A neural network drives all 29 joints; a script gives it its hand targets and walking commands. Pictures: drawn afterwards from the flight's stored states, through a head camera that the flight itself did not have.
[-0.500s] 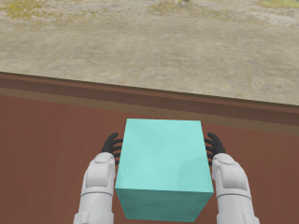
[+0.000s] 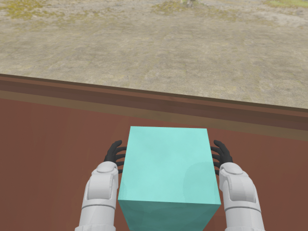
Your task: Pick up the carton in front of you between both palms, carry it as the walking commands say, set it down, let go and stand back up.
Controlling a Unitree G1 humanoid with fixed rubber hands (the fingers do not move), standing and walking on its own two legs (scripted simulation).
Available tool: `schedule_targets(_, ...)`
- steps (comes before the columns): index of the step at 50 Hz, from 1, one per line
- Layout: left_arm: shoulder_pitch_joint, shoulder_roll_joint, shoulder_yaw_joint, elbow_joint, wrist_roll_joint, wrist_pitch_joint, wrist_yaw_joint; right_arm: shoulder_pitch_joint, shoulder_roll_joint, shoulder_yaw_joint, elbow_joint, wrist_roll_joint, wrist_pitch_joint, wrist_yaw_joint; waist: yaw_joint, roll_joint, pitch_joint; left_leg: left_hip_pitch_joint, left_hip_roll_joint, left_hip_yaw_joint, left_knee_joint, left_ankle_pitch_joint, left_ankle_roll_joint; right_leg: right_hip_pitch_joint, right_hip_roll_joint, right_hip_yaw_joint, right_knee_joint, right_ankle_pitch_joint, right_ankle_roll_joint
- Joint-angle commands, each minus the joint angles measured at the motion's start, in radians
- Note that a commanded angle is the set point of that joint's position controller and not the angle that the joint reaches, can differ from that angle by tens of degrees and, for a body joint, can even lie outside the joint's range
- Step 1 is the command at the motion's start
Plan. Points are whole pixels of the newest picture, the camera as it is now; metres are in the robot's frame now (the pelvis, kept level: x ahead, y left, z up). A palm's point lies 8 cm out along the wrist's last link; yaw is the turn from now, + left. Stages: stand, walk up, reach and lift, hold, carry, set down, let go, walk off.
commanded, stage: hold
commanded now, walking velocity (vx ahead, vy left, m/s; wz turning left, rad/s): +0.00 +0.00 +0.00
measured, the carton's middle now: (166, 181) +0.28 +0.00 -0.03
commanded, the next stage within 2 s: carry in 0.40 s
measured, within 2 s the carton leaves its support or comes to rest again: neither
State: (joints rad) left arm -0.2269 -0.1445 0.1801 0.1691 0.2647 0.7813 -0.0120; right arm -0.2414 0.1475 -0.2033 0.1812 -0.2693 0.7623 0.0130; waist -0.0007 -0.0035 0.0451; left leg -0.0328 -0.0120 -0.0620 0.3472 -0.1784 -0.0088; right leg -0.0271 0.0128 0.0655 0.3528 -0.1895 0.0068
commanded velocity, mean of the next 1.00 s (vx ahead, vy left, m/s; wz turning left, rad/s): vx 0.32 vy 0.00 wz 0.00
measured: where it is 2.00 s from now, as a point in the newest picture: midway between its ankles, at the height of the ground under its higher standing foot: (170, 165)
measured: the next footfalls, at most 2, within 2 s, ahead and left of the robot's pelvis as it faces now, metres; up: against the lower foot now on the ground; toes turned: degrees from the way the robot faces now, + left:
left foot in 0.86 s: +0.21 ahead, +0.10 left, +0.00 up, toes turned +10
right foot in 1.26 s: +0.52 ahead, -0.14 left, +0.00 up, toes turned -13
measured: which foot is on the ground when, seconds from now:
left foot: down 0.00-0.60, up 0.62-0.84, down 0.86-1.00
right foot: down 0.00-0.88, up 0.90-1.00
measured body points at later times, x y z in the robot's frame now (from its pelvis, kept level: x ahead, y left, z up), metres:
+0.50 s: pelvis +0.00 +0.00 +0.00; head -0.04 +0.00 +0.45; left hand +0.30 +0.15 +0.04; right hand +0.30 -0.16 +0.05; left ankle +0.02 +0.13 -0.74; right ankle +0.01 -0.13 -0.74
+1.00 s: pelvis +0.18 +0.01 +0.00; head +0.18 +0.01 +0.45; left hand +0.46 +0.15 +0.07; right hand +0.46 -0.15 +0.07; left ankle +0.17 +0.09 -0.75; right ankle +0.11 -0.10 -0.68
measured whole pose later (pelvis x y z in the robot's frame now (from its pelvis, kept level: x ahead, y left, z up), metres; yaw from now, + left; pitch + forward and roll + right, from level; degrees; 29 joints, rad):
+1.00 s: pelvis +0.18 +0.01 +0.00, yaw -2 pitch +6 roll +0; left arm -0.12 -0.13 0.12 -0.35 0.09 1.23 0.09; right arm -0.14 0.13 -0.08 -0.31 -0.11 1.20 -0.10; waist 0.00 0.00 -0.15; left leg -0.27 0.02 0.22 0.40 -0.24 0.05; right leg -0.46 -0.07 -0.09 1.00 -0.41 -0.02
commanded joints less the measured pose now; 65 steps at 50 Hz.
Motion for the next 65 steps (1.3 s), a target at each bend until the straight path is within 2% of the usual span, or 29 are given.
schedule_targets(1,-0.463,-0.873,-0.516,-0.079,-0.248,-0.045,-0.206,-0.417,0.883,0.521,-0.045,0.244,-0.024,0.214,0.000,0.002,-0.227,0.060,-0.079,-0.009,-0.037,0.163,0.006,0.009,0.077,0.005,-0.048,0.168,-0.003)
schedule_targets(19,-0.503,-0.879,-0.507,-0.051,-0.243,-0.050,-0.212,-0.456,0.894,0.513,-0.017,0.239,-0.029,0.217,0.000,0.001,-0.217,0.043,-0.078,-0.007,-0.035,0.098,0.008,-0.009,0.074,0.002,-0.046,0.104,-0.005)
schedule_targets(20,-0.552,-0.885,-0.527,-0.033,-0.260,-0.044,-0.213,-0.494,0.897,0.536,-0.019,0.254,-0.023,0.217,0.003,0.027,-0.250,-0.076,0.111,0.007,0.024,-0.046,0.017,-0.125,-0.104,0.004,0.012,-0.059,-0.014)
schedule_targets(22,-0.555,-0.884,-0.555,-0.066,-0.286,-0.039,-0.212,-0.493,0.903,0.556,-0.043,0.278,-0.015,0.211,-0.003,0.028,-0.226,-0.166,0.111,-0.054,-0.041,-0.479,0.030,-0.230,-0.073,0.016,-0.001,-0.436,-0.019)
schedule_targets(23,-0.571,-0.884,-0.572,-0.091,-0.296,-0.036,-0.209,-0.507,0.906,0.578,-0.068,0.292,-0.009,0.207,-0.007,0.044,-0.213,-0.179,0.120,-0.071,-0.056,-0.567,0.039,-0.278,-0.058,-0.002,0.028,-0.489,-0.013)
schedule_targets(26,-0.580,-0.885,-0.639,-0.163,-0.346,-0.002,-0.196,-0.490,0.898,0.634,-0.126,0.325,0.026,0.187,-0.008,0.141,-0.289,-0.141,0.205,-0.184,-0.114,-0.438,0.094,-0.290,0.005,-0.134,0.225,-0.193,0.006)
schedule_targets(28,-0.573,-0.878,-0.692,-0.214,-0.396,0.041,-0.193,-0.459,0.879,0.674,-0.189,0.346,0.071,0.167,0.000,0.139,-0.325,-0.213,0.206,-0.158,-0.091,-0.437,0.117,-0.196,-0.008,-0.153,0.114,-0.200,-0.009)
schedule_targets(29,-0.570,-0.873,-0.709,-0.241,-0.416,0.067,-0.187,-0.478,0.864,0.699,-0.237,0.366,0.101,0.161,0.003,0.114,-0.336,-0.268,0.173,-0.094,-0.045,-0.474,0.099,-0.138,-0.016,-0.131,0.047,-0.238,-0.019)
schedule_targets(30,-0.565,-0.856,-0.717,-0.260,-0.426,0.096,-0.180,-0.495,0.853,0.723,-0.268,0.389,0.133,0.158,0.008,0.014,-0.314,-0.356,0.116,-0.003,0.085,-0.448,0.062,-0.093,-0.094,-0.007,-0.038,-0.340,-0.043)
schedule_targets(31,-0.538,-0.829,-0.719,-0.274,-0.429,0.128,-0.172,-0.501,0.843,0.746,-0.290,0.413,0.166,0.155,0.021,-0.185,-0.298,-0.518,0.049,0.112,0.326,-0.372,0.014,-0.002,-0.248,0.245,-0.154,-0.491,-0.106)
schedule_targets(32,-0.505,-0.807,-0.714,-0.275,-0.434,0.161,-0.163,-0.509,0.832,0.761,-0.301,0.435,0.197,0.153,0.032,-0.258,-0.234,-0.694,0.022,0.159,0.423,-0.335,0.002,0.068,-0.356,0.424,-0.219,-0.482,-0.166)
schedule_targets(33,-0.499,-0.791,-0.718,-0.313,-0.437,0.189,-0.155,-0.524,0.840,0.784,-0.321,0.467,0.225,0.154,0.034,-0.204,-0.220,-0.736,0.072,0.121,0.449,-0.319,0.010,0.071,-0.392,0.457,-0.220,-0.356,-0.210)
schedule_targets(35,-0.518,-0.798,-0.750,-0.402,-0.472,0.241,-0.142,-0.514,0.862,0.814,-0.360,0.520,0.269,0.154,0.031,-0.115,-0.277,-0.691,0.077,0.134,0.395,-0.271,0.010,0.098,-0.352,0.299,-0.186,-0.170,-0.196)
schedule_targets(37,-0.504,-0.810,-0.774,-0.476,-0.511,0.281,-0.138,-0.471,0.872,0.831,-0.406,0.546,0.305,0.147,0.030,-0.147,-0.319,-0.594,0.037,0.185,0.306,-0.187,-0.001,0.085,-0.279,0.151,-0.167,-0.068,-0.157)
schedule_targets(39,-0.445,-0.819,-0.791,-0.516,-0.531,0.321,-0.139,-0.413,0.867,0.828,-0.453,0.549,0.340,0.138,0.032,-0.173,-0.338,-0.511,0.016,0.224,0.212,-0.140,-0.004,0.071,-0.250,0.071,-0.139,0.006,-0.145)
schedule_targets(42,-0.356,-0.836,-0.802,-0.550,-0.548,0.372,-0.147,-0.315,0.852,0.808,-0.506,0.528,0.388,0.129,0.014,-0.109,-0.376,-0.157,-0.011,0.302,-0.009,0.021,0.002,-0.110,-0.196,-0.064,0.026,0.043,-0.105)
schedule_targets(43,-0.336,-0.833,-0.801,-0.564,-0.552,0.384,-0.151,-0.283,0.847,0.802,-0.520,0.521,0.401,0.128,0.002,-0.066,-0.418,0.068,0.038,0.256,-0.012,0.014,0.025,-0.260,-0.179,-0.104,0.137,0.052,-0.077)
schedule_targets(44,-0.337,-0.824,-0.791,-0.579,-0.556,0.400,-0.156,-0.253,0.841,0.792,-0.525,0.511,0.415,0.126,-0.020,0.088,-0.457,0.248,0.238,-0.009,-0.082,-0.195,0.078,-0.459,-0.139,-0.174,0.382,-0.105,-0.029)
schedule_targets(45,-0.379,-0.813,-0.796,-0.615,-0.574,0.420,-0.160,-0.236,0.845,0.775,-0.506,0.495,0.421,0.125,-0.029,0.297,-0.430,0.356,0.457,-0.389,-0.144,-0.266,0.207,-0.743,-0.029,-0.214,0.584,-0.301,-0.002)
schedule_targets(46,-0.457,-0.806,-0.808,-0.637,-0.589,0.430,-0.166,-0.296,0.851,0.775,-0.536,0.506,0.425,0.124,-0.031,0.221,-0.396,0.315,0.497,-0.439,-0.131,-0.219,0.271,-0.811,-0.082,-0.116,0.715,-0.332,-0.024)
schedule_targets(48,-0.491,-0.821,-0.806,-0.631,-0.617,0.439,-0.170,-0.380,0.861,0.785,-0.587,0.540,0.440,0.119,-0.025,0.061,-0.357,0.187,0.445,-0.303,-0.154,-0.137,0.232,-0.804,-0.140,-0.086,0.764,-0.255,-0.045)
schedule_targets(49,-0.490,-0.827,-0.800,-0.623,-0.619,0.442,-0.168,-0.410,0.862,0.793,-0.599,0.552,0.447,0.119,-0.022,0.034,-0.349,0.140,0.414,-0.221,-0.184,-0.158,0.199,-0.774,-0.154,-0.093,0.705,-0.203,-0.039)
schedule_targets(51,-0.472,-0.831,-0.786,-0.603,-0.604,0.447,-0.156,-0.419,0.864,0.802,-0.595,0.574,0.459,0.123,-0.021,0.082,-0.331,0.101,0.349,-0.072,-0.218,-0.069,0.164,-0.715,-0.143,-0.137,0.582,-0.109,-0.015)
schedule_targets(54,-0.411,-0.832,-0.766,-0.558,-0.560,0.454,-0.138,-0.389,0.855,0.802,-0.561,0.592,0.473,0.136,-0.018,0.109,-0.317,0.099,0.292,0.058,-0.198,0.098,0.151,-0.659,-0.113,-0.193,0.390,-0.020,0.007)
schedule_targets(59,-0.399,-0.845,-0.755,-0.549,-0.531,0.454,-0.129,-0.379,0.851,0.798,-0.539,0.589,0.476,0.153,-0.020,0.175,-0.257,0.060,0.260,0.175,-0.149,0.253,0.104,-0.492,-0.069,-0.278,0.181,0.120,-0.015)
schedule_targets(62,-0.383,-0.853,-0.753,-0.552,-0.531,0.449,-0.136,-0.377,0.855,0.804,-0.552,0.578,0.473,0.154,0.001,0.132,-0.306,-0.012,0.216,0.283,0.091,0.411,0.059,-0.197,-0.005,-0.364,0.099,0.092,-0.035)
schedule_targets(63,-0.365,-0.853,-0.749,-0.543,-0.531,0.447,-0.139,-0.368,0.847,0.804,-0.553,0.573,0.471,0.154,0.015,0.085,-0.371,-0.113,0.181,0.309,0.277,0.365,0.032,0.005,-0.024,-0.336,0.108,0.027,-0.040)
schedule_targets(64,-0.349,-0.840,-0.745,-0.537,-0.522,0.443,-0.142,-0.372,0.842,0.807,-0.561,0.569,0.473,0.155,0.033,-0.086,-0.444,-0.307,0.129,0.297,0.548,0.113,-0.013,0.175,-0.263,0.028,-0.006,-0.229,-0.101)
schedule_targets(65,-0.347,-0.854,-0.745,-0.521,-0.517,0.432,-0.147,-0.386,0.856,0.819,-0.586,0.568,0.474,0.154,0.029,-0.309,-0.474,-0.590,0.012,0.223,0.804,-0.289,-0.033,0.338,-0.469,0.424,-0.130,-0.265,-0.224)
